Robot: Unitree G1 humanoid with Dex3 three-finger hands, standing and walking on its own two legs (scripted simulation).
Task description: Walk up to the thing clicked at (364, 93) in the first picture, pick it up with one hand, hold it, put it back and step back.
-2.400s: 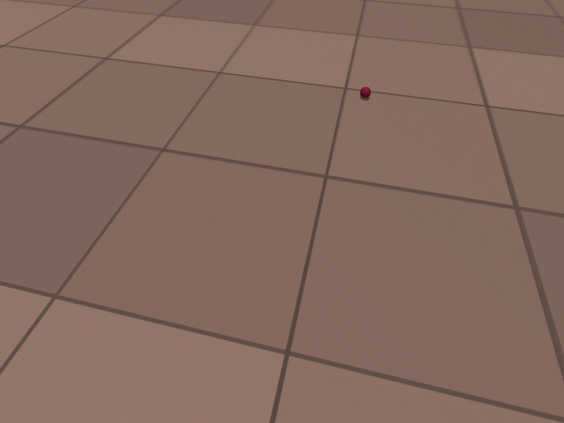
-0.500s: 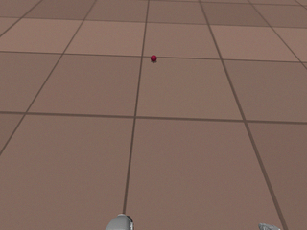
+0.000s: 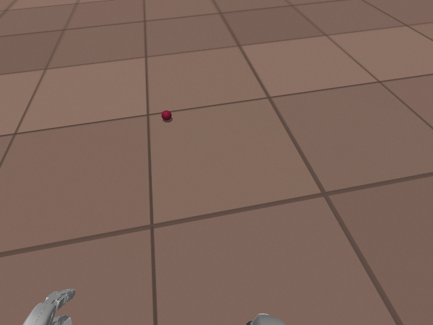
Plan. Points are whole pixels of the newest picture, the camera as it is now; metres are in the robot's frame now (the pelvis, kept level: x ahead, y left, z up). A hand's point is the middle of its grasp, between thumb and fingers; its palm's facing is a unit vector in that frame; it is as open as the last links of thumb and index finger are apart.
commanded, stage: walk up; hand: left
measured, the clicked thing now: (166, 115) +1.61 +0.31 -0.71
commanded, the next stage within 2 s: none
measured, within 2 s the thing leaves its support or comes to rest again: neither
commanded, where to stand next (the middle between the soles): +1.25 +0.06 m, yaw +0 degrees
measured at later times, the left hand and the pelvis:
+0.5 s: hand (74, 281) +0.27 +0.32 -0.15, palm faces +0.02 -0.93 -0.37, open 7.4 cm; pelvis +0.27 +0.04 +0.00, yaw +1 degrees
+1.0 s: hand (121, 150) +0.64 +0.27 -0.10, palm faces -0.02 -0.91 -0.40, open 7.4 cm; pelvis +0.52 +0.00 +0.01, yaw +0 degrees
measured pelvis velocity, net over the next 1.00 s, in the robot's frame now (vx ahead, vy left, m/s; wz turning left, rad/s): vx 0.52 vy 0.00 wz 0.00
